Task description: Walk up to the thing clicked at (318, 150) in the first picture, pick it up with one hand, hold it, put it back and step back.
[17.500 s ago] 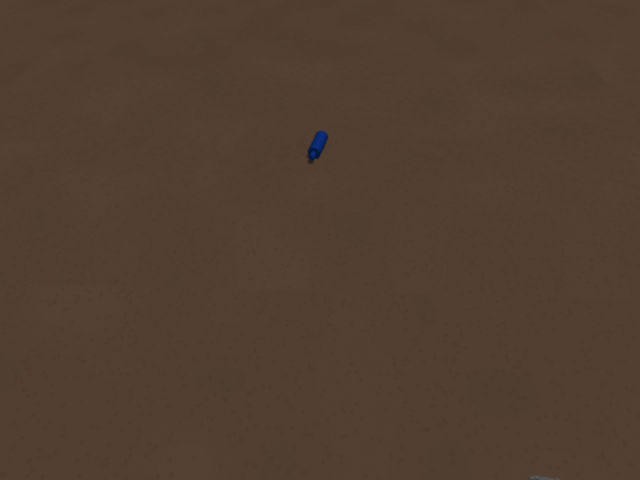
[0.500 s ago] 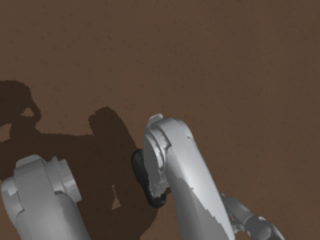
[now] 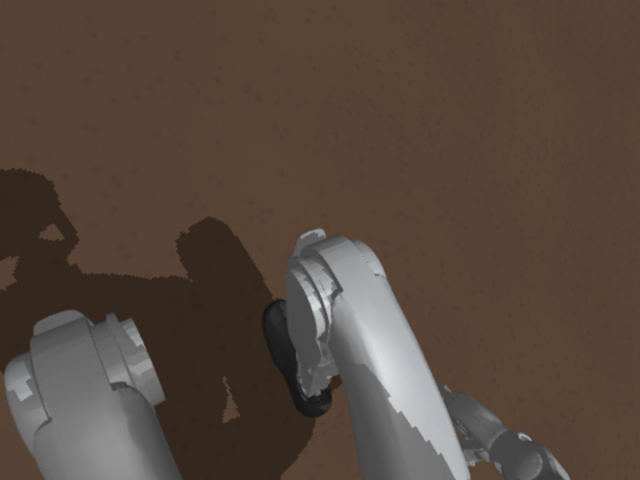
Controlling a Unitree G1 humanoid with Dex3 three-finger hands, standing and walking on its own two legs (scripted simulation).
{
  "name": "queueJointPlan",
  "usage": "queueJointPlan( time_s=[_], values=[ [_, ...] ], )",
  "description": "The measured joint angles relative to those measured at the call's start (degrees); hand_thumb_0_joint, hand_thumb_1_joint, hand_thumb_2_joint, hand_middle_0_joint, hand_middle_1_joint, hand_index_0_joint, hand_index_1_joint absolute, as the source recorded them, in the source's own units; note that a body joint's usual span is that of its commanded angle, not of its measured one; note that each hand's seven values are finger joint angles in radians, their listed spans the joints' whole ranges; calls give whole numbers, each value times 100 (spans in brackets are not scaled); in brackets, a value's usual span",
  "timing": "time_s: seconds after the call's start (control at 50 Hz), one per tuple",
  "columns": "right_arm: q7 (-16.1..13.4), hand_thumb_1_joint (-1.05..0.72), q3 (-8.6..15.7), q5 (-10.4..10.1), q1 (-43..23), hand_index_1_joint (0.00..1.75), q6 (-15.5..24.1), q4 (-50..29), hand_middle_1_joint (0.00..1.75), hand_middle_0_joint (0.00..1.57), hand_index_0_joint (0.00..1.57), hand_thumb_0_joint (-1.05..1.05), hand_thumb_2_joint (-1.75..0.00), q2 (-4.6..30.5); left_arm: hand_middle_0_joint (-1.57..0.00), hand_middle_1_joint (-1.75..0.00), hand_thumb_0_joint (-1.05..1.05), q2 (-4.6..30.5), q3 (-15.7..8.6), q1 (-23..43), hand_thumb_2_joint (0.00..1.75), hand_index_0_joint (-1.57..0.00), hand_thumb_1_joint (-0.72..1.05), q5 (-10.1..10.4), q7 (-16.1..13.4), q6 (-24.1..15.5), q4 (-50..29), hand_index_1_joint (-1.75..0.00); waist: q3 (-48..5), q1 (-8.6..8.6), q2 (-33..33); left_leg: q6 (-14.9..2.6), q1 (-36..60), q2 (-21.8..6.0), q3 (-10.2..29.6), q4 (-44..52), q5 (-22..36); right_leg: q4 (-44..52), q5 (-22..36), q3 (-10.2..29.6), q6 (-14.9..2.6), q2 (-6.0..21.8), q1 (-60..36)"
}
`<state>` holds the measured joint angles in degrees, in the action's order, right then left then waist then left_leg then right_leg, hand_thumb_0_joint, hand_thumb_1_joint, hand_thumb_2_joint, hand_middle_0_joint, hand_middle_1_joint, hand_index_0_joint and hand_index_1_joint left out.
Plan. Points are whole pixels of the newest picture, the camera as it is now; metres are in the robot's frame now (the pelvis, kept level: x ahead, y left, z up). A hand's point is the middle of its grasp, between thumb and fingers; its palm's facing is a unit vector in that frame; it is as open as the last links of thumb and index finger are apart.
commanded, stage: settle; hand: left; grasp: from above
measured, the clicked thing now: out of the picture +0.44 +0.37 -0.27
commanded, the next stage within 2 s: lift in 0.90 s
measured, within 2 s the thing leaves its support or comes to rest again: leaves its support in 0.20 s
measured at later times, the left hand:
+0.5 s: hand out of the picture +0.43 +0.37 -0.17, palm faces -0.42 -0.10 -0.90, open 9.4 cm
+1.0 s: hand out of the picture +0.43 +0.36 -0.11, palm faces -0.46 -0.08 -0.89, open 9.3 cm
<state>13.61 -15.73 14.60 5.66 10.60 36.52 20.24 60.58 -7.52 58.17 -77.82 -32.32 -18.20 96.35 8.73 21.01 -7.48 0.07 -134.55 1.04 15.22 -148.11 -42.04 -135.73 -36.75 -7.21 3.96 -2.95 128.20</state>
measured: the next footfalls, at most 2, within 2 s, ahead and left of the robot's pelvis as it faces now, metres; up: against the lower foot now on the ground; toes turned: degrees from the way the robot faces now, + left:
none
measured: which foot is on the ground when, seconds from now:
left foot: down 0.00-1.00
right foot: down 0.00-1.00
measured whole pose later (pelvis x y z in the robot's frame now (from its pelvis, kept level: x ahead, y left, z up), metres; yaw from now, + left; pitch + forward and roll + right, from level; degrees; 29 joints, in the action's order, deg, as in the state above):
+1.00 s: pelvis -0.01 -0.01 +0.04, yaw +6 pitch +33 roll -11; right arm 8.6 -5.6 7.0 10.9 0.4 37.1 17.9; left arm 48.8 -4.5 55.1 -73.5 -13.6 -16.4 76.0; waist -1.8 14.8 0.5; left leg -0.2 -133.0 2.1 9.4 -136.9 -37.8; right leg -129.2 -36.0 -3.2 3.1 0.3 127.3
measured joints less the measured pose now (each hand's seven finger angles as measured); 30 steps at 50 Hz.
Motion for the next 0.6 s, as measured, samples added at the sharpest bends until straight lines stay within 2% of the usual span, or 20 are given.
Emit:
queueJointPlan(
  time_s=[0.2, 0.32, 0.48, 0.6],
  values=[
    [12, -91, 105, -40, 49, 30, -20, 71, 30, 20, 20, 0, -89, -61, -67, -67, 0, -162, -8, -117, 44, -74, 7, 22, 157, 86, -304, -56, -136, -98, 54, 19, -24, 27, -21, 40, -5, 5, -32, 13, -4, 41, 23],
    [31, -91, 328, -157, 150, 30, -69, 99, 30, 20, 20, 0, -89, -105, -70, -62, 0, -386, -50, -283, 44, -77, 6, 118, 367, 194, -844, -52, -325, -230, 188, 24, -67, 58, -70, 111, 13, 31, -62, 39, -56, 91, 54],
    [28, -91, 681, -418, 245, 30, -310, 147, 30, 20, 20, 1, -89, -192, -73, -57, 0, -839, 159, -376, 42, -79, 7, 319, 909, 400, -1399, -48, -754, -433, 502, -23, -97, 87, -265, 381, 75, 173, -116, 169, -71, 191, 76],
    [-46, -91, 811, -575, 259, 30, -547, 90, 30, 20, 20, 1, -89, -230, -74, -53, 0, -1082, 305, -381, 39, -80, 8, 421, 1351, 411, -1638, -45, -930, -538, 665, -52, -15, 97, -410, 623, 163, 317, -100, 275, -52, 249, 13]
  ],
)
